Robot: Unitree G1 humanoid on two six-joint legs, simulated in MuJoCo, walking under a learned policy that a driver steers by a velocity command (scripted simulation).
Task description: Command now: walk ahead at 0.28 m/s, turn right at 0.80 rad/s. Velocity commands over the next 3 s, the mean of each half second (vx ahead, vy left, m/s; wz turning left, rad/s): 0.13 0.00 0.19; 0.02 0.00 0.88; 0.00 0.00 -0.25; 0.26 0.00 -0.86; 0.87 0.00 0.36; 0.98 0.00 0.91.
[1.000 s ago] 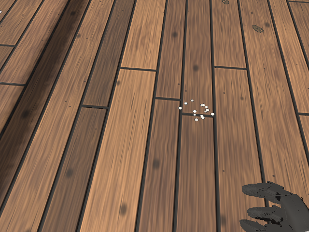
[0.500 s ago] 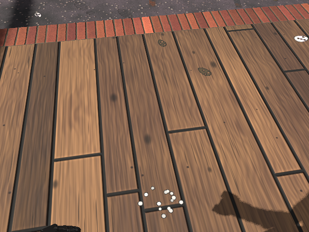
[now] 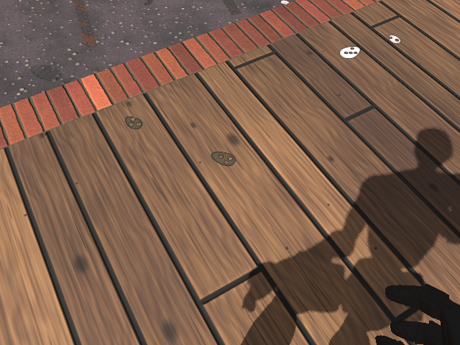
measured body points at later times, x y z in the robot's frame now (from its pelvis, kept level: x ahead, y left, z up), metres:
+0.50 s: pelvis +0.10 +0.02 +0.02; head +0.14 +0.03 +0.47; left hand +0.26 +0.29 -0.06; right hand +0.25 -0.26 -0.09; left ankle +0.10 +0.14 -0.66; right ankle +0.16 -0.11 -0.72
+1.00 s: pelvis +0.12 +0.06 +0.02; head +0.14 +0.10 +0.47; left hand +0.10 +0.39 -0.08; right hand +0.44 -0.07 -0.04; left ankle +0.10 +0.15 -0.72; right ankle +0.25 -0.04 -0.68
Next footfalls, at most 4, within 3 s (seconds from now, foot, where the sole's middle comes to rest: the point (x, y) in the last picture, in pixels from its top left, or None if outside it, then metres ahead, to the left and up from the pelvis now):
0.26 right None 0.20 -0.11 -0.75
0.60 left None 0.13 0.16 -0.75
1.10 right None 0.27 0.01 -0.75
1.76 right None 0.24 -0.08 -0.75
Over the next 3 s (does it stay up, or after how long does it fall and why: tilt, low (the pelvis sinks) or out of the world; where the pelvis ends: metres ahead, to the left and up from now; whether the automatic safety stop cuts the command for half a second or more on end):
stays up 1.10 0.21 0.01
